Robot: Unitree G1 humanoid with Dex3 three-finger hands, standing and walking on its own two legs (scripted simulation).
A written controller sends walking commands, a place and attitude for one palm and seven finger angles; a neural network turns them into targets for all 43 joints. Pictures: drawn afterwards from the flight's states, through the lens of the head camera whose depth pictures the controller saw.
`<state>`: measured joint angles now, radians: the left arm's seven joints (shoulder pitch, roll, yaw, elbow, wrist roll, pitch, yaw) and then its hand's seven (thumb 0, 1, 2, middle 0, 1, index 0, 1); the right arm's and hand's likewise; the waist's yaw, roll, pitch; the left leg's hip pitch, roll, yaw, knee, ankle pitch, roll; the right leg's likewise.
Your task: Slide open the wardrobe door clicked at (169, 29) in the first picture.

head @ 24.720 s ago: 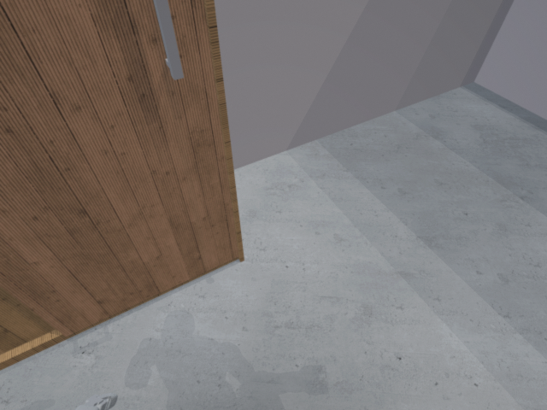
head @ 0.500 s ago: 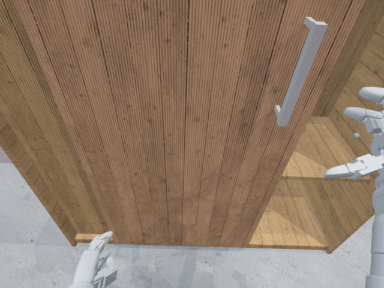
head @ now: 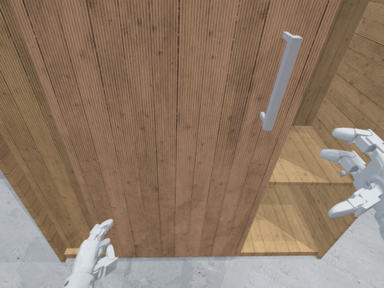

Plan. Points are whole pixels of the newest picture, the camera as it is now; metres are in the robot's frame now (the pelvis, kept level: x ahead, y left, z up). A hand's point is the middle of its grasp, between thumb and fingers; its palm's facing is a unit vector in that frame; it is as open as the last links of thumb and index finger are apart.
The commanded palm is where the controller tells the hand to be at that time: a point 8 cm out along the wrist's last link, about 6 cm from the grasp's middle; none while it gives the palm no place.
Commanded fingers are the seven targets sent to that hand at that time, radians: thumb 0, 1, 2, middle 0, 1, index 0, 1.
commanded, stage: draw the hand back to the body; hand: right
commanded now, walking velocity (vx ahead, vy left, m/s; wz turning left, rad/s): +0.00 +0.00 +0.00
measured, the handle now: (276, 84) +0.50 -0.21 +0.25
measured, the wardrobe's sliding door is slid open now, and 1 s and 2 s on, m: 0.44 0.44 0.44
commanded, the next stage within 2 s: step back with the hand held close in 1.10 s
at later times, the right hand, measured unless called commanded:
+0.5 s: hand (351, 187) +0.23 -0.27 +0.18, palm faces +0.44 +0.84 -0.31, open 11.0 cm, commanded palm +0.18 -0.31 +0.19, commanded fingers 0.00 -0.54 -0.73 0.21 0.51 0.21 0.51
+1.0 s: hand (360, 203) +0.21 -0.28 +0.17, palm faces +0.48 +0.82 -0.32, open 7.5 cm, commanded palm +0.17 -0.31 +0.18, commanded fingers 0.00 -0.90 -0.90 0.20 0.30 0.20 0.30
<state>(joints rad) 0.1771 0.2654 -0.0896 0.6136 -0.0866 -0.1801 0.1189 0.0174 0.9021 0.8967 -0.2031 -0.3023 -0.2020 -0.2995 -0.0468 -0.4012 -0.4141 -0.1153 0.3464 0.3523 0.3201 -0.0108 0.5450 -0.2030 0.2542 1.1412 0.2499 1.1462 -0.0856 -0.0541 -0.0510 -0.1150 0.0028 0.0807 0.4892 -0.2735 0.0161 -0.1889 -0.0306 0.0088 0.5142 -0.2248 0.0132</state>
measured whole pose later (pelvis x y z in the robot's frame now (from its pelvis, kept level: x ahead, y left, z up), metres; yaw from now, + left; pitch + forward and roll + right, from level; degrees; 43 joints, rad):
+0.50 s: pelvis +0.01 -0.01 +0.01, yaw +2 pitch -6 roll +0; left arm 0.22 0.23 -0.03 0.71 0.01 -0.16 0.09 0.02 0.90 0.90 -0.20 -0.30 -0.20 -0.30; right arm 0.32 -0.34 -0.35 -0.30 0.08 -0.12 -0.09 0.00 -0.18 -0.56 0.23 0.71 0.23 0.72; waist -0.06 -0.05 0.01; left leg -0.05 0.01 0.04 0.39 -0.24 0.00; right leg -0.11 -0.02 -0.04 0.42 -0.20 0.00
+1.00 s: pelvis +0.02 -0.01 +0.01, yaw +1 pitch -6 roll +0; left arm 0.18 0.21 -0.04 0.66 0.02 -0.13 0.08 0.02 0.90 0.90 -0.20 -0.30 -0.20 -0.30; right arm 0.42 -0.32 -0.34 -0.36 0.08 -0.07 -0.10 0.02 -0.86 -0.88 0.21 0.31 0.21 0.32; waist -0.09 -0.04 0.00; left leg -0.03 0.02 0.05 0.38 -0.24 -0.01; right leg -0.10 -0.02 -0.03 0.42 -0.21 0.00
